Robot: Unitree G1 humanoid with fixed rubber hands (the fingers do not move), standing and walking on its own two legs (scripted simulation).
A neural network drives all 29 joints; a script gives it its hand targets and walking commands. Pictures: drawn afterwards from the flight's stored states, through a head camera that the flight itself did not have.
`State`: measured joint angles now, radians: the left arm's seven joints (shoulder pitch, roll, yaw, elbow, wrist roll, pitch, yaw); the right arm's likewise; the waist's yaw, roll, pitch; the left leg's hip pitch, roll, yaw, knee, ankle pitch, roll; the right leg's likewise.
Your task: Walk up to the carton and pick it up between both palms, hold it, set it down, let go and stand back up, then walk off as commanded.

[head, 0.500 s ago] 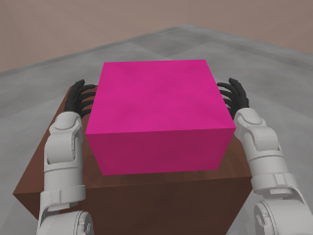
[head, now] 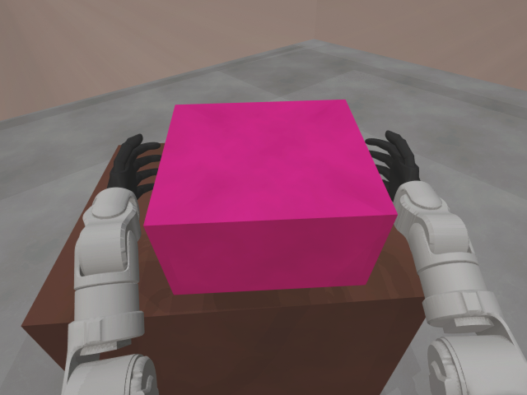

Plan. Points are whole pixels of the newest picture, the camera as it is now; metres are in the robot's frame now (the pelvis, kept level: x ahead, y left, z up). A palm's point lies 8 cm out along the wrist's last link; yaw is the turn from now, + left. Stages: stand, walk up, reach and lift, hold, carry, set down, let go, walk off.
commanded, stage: hold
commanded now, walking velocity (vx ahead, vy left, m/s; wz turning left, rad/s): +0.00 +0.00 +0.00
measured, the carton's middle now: (265, 190) +0.42 +0.01 +0.14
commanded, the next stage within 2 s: none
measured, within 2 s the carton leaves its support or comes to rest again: neither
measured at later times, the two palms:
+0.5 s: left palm (125, 190) +0.34 +0.20 +0.21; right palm (402, 183) +0.36 -0.19 +0.19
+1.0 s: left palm (125, 190) +0.34 +0.20 +0.21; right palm (402, 183) +0.36 -0.19 +0.19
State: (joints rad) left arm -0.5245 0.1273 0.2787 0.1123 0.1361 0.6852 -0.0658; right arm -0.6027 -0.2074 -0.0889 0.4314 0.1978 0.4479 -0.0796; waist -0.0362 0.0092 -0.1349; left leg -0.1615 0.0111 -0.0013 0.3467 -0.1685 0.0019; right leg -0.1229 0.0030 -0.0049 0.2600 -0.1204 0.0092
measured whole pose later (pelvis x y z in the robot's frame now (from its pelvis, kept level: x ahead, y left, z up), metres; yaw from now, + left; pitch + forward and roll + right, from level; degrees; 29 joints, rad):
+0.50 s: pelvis +0.00 +0.00 +0.00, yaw +0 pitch -1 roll -1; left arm -0.52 0.13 0.28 0.11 0.14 0.69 -0.07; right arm -0.60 -0.21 -0.09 0.43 0.20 0.45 -0.08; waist -0.04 0.01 -0.13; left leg -0.16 0.01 0.00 0.35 -0.17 0.00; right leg -0.12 0.00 0.00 0.26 -0.12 0.01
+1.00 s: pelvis +0.00 +0.00 +0.00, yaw +0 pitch -1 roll -1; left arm -0.52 0.13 0.28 0.11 0.14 0.69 -0.07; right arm -0.60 -0.21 -0.09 0.43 0.20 0.45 -0.08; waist -0.04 0.01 -0.13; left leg -0.16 0.01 0.00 0.35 -0.17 0.00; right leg -0.12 0.00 0.00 0.26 -0.12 0.01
